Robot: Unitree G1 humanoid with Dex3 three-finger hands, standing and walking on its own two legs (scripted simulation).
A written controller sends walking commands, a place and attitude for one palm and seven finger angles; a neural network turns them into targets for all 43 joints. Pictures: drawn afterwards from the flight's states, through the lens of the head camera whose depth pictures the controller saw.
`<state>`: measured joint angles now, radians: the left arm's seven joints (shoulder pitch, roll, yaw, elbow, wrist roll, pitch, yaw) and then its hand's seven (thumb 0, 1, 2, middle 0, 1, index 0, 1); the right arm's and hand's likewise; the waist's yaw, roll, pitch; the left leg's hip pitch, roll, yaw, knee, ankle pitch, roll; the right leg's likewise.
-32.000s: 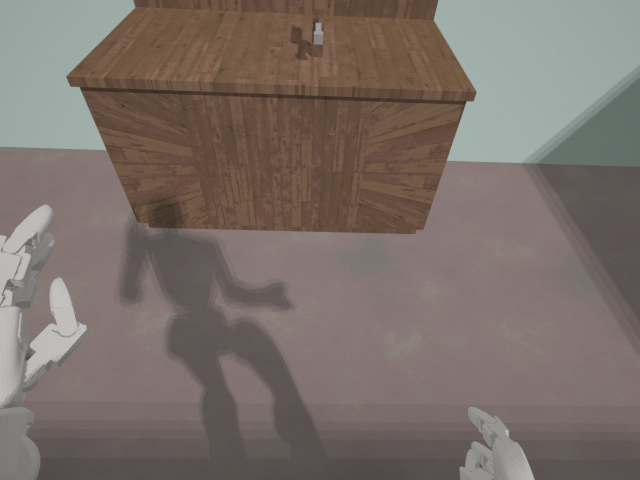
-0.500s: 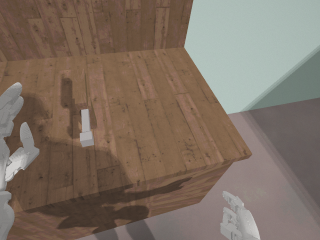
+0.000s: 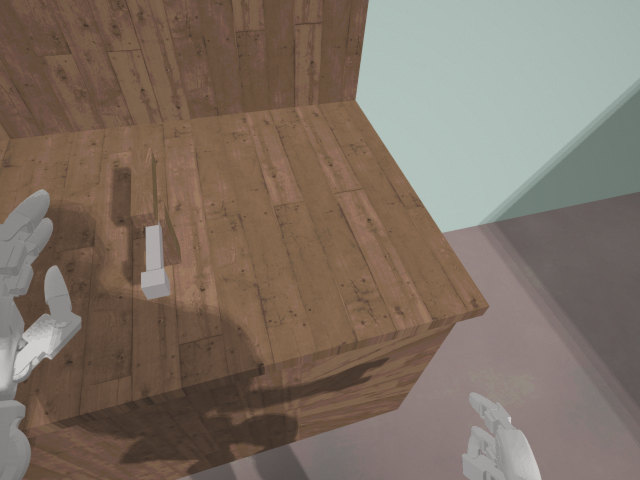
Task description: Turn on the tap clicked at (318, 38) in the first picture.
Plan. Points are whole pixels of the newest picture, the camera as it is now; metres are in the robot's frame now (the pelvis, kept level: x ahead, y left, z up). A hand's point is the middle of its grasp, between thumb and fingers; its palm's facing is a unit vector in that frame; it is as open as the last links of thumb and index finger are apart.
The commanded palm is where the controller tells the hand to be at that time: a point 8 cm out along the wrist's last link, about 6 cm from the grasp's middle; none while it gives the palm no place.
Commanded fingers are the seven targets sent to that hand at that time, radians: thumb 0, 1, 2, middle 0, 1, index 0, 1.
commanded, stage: shuffle to correct the standing spot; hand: left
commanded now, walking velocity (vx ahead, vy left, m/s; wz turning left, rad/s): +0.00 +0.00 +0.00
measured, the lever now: (155, 284) +0.33 +0.25 +0.04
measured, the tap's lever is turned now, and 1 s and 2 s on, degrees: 0 0 0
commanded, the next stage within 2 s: come to a stop and stand still in 0.94 s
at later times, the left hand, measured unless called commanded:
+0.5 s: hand (127, 313) +0.22 +0.20 +0.16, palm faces +0.33 -0.86 -0.38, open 7.4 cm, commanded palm +0.16 +0.24 +0.17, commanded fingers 0.00 0.90 0.90 -0.20 -0.30 -0.20 -0.30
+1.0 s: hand (180, 316) +0.23 +0.16 +0.16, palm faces +0.31 -0.86 -0.40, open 7.4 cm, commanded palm +0.17 +0.20 +0.17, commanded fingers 0.00 0.90 0.90 -0.20 -0.30 -0.20 -0.30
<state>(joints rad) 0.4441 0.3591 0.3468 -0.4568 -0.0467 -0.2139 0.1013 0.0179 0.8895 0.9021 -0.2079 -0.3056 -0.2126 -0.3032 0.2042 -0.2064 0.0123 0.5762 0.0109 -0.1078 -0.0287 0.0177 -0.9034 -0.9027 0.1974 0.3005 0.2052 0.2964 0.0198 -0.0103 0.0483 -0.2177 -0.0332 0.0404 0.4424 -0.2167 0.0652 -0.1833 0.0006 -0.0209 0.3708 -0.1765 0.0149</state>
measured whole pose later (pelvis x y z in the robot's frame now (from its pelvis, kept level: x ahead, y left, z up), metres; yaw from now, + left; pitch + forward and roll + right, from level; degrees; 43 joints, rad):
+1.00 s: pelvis +0.01 -0.08 -0.01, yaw -1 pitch +1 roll -1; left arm 0.48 0.40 0.37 -0.53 -0.10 -0.15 0.08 0.02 0.89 0.90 -0.21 -0.31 -0.21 -0.30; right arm 0.21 -0.22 -0.02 0.56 0.01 -0.07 -0.04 0.02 -0.90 -0.90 0.20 0.30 0.20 0.30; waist 0.00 -0.01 0.03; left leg -0.28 0.07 0.01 0.53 -0.26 -0.04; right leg -0.26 0.11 -0.05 0.47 -0.23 -0.10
